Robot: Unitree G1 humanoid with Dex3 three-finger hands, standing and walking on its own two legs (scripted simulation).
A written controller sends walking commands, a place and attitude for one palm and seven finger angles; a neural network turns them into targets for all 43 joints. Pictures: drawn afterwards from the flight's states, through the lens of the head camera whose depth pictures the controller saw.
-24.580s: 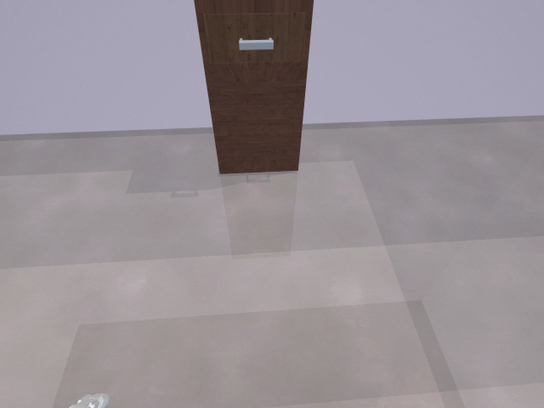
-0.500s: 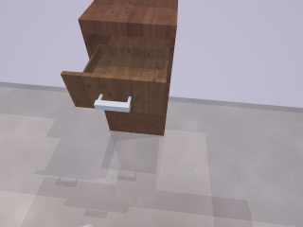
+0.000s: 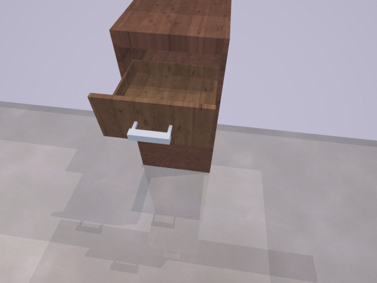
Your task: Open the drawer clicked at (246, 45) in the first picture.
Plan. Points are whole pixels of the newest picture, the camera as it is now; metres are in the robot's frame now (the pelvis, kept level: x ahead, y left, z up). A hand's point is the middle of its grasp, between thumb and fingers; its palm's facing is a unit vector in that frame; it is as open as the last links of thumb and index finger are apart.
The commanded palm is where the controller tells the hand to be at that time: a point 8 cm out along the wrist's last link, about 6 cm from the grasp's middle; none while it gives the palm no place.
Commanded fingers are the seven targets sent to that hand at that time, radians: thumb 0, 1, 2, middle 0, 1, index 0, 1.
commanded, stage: let the arm hang, fingers relaxed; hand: left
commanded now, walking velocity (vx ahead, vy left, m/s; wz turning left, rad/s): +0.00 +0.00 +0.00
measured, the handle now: (151, 131) +0.55 +0.15 -0.06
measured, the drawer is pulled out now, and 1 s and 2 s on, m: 0.30 0.30 0.30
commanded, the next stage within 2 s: look to check the result in 0.32 s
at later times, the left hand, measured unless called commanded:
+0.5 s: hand out of the picture +0.00 +0.18 -0.18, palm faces +0.03 -0.98 -0.19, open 7.3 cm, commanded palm none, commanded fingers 0.00 0.90 0.90 -0.20 -0.30 -0.20 -0.30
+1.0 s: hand out of the picture +0.01 +0.18 -0.18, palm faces +0.02 -0.98 -0.19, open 7.3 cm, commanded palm none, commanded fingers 0.00 0.90 0.90 -0.20 -0.30 -0.20 -0.30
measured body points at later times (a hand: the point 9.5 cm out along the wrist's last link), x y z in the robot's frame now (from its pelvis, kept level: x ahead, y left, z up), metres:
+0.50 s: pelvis +0.01 +0.01 +0.00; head +0.02 +0.02 +0.45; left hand +0.00 +0.23 -0.16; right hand -0.01 -0.20 -0.16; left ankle +0.02 +0.12 -0.74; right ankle +0.01 -0.11 -0.74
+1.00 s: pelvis +0.02 +0.01 +0.00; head +0.04 +0.01 +0.45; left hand +0.01 +0.23 -0.16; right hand +0.00 -0.20 -0.16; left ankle +0.02 +0.12 -0.74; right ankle +0.01 -0.11 -0.74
